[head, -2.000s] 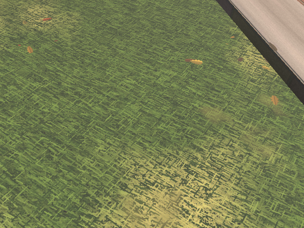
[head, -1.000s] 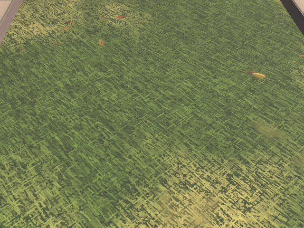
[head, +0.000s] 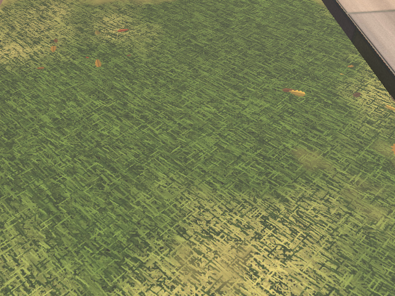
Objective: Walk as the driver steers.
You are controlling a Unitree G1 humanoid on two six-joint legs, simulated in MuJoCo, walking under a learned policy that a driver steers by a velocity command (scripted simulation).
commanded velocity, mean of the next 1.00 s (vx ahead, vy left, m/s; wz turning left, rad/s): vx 0.26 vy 0.00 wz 0.01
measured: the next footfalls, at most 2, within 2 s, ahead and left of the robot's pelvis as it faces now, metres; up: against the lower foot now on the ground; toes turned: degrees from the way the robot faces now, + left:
right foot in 0.04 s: +0.12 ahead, -0.12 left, +0.00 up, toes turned -4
left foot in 0.52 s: +0.44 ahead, +0.03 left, +0.00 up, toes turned +4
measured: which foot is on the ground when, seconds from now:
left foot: down 0.00-0.06, up 0.08-0.50, down 0.52-1.00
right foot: up 0.00-0.02, down 0.04-0.52, up 0.54-0.90, down 0.92-1.00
